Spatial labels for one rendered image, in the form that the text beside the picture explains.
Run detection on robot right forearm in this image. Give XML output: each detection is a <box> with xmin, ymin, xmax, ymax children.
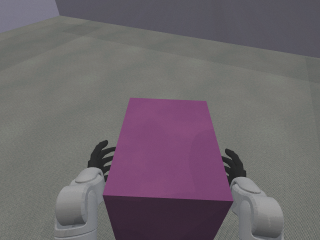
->
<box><xmin>230</xmin><ymin>177</ymin><xmax>284</xmax><ymax>240</ymax></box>

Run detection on left robot hand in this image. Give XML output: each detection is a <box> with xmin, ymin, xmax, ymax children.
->
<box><xmin>87</xmin><ymin>140</ymin><xmax>116</xmax><ymax>182</ymax></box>

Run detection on right robot hand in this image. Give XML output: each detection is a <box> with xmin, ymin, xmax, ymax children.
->
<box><xmin>221</xmin><ymin>148</ymin><xmax>247</xmax><ymax>187</ymax></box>

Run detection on robot left forearm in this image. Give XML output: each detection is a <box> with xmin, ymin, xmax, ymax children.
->
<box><xmin>54</xmin><ymin>167</ymin><xmax>105</xmax><ymax>240</ymax></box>

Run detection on carton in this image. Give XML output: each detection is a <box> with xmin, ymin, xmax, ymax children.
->
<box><xmin>102</xmin><ymin>97</ymin><xmax>234</xmax><ymax>240</ymax></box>

